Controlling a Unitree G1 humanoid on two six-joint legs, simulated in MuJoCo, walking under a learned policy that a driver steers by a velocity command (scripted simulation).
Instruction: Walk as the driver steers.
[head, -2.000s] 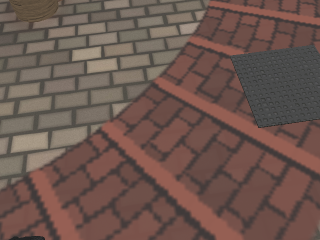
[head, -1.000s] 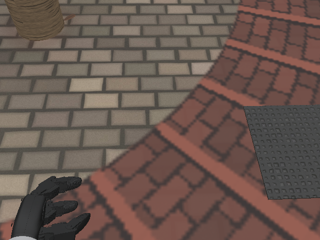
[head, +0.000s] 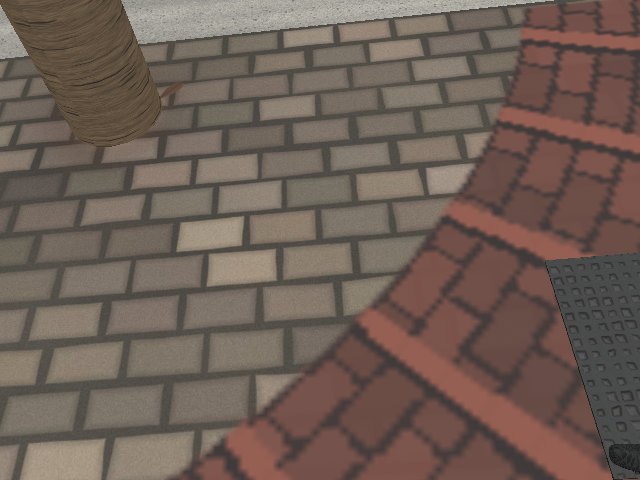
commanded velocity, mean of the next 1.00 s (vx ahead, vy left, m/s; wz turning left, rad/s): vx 0.18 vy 0.00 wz -0.02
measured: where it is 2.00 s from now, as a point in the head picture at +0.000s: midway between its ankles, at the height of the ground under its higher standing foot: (206, 246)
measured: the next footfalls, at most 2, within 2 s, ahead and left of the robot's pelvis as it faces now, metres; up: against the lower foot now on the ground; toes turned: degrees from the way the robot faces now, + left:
left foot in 0.36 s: +0.15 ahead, +0.13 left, +0.00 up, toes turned -22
right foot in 0.68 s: +0.05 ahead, -0.10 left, +0.00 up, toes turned -4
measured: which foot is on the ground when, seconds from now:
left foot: up 0.00-0.34, down 0.36-0.68, up 0.70-1.00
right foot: down 0.00-0.38, up 0.40-0.66, down 0.68-1.00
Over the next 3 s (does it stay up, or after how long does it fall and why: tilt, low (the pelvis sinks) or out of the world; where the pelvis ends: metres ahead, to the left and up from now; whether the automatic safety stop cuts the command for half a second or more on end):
stays up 1.55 0.26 0.00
